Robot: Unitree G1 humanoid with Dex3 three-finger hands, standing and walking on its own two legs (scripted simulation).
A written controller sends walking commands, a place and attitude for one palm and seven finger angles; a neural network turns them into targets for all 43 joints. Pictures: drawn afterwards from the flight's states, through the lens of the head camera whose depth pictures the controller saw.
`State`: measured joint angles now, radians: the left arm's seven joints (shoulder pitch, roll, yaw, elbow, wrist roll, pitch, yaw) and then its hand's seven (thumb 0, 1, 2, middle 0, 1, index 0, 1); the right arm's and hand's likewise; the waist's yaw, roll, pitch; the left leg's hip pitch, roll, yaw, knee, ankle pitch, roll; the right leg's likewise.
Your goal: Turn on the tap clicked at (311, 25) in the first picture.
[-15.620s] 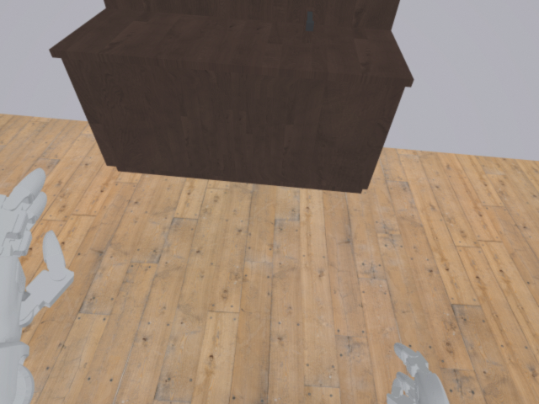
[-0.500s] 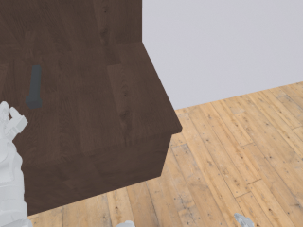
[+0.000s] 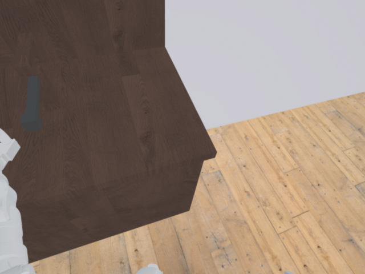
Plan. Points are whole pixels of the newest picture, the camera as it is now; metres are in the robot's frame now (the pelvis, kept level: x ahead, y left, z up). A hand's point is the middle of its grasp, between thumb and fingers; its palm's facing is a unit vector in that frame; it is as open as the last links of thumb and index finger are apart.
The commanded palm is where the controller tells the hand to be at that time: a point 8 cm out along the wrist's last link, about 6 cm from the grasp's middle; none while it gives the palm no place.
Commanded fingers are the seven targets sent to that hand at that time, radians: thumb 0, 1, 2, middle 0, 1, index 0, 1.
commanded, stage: reach beside the lever's end, fingers flat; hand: left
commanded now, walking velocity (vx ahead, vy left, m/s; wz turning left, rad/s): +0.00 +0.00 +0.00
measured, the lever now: (31, 122) +0.40 +0.34 +0.08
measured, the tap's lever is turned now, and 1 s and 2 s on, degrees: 0 9 35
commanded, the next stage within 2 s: push the lever round in 0.02 s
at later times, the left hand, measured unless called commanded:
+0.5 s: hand (32, 137) +0.37 +0.33 +0.07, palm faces +0.57 -0.81 -0.09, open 7.8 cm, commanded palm +0.32 +0.35 +0.08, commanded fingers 0.00 0.90 0.90 -0.15 -0.15 -0.15 -0.15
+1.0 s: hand (47, 134) +0.37 +0.30 +0.08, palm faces +0.58 -0.81 -0.08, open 7.7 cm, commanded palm +0.33 +0.32 +0.08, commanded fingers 0.00 0.90 0.90 -0.15 -0.15 -0.15 -0.15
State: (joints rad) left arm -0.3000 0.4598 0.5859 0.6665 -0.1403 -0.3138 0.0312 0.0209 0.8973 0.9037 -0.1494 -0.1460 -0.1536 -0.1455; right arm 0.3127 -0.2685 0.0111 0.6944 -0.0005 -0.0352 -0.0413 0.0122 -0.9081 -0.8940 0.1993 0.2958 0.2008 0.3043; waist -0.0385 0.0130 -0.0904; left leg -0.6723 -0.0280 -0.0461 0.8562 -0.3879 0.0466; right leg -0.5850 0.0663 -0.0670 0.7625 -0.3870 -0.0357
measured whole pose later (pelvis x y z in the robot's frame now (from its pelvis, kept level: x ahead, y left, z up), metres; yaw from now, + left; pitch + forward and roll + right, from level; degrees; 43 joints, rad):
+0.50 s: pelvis +0.01 -0.01 +0.00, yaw +0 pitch +12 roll -3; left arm -0.33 0.43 0.52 0.68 -0.13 -0.25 0.08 0.02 0.90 0.91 -0.15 -0.15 -0.15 -0.15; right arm 0.29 -0.26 0.02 0.68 0.01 -0.02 -0.05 0.01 -0.91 -0.89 0.20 0.30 0.20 0.30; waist -0.04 0.02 -0.09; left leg -0.65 -0.03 -0.05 0.84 -0.39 0.04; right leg -0.57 0.06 -0.07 0.75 -0.39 -0.04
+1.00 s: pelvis +0.01 -0.01 +0.00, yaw +1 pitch +11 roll -3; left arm -0.35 0.37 0.46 0.67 -0.13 -0.28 0.15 0.04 0.93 0.92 -0.15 -0.15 -0.15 -0.15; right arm 0.28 -0.26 0.01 0.69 0.01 -0.03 -0.04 0.01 -0.91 -0.89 0.20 0.30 0.20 0.30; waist -0.03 0.03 -0.10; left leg -0.65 -0.03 -0.06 0.84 -0.39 0.03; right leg -0.56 0.07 -0.08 0.76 -0.40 -0.05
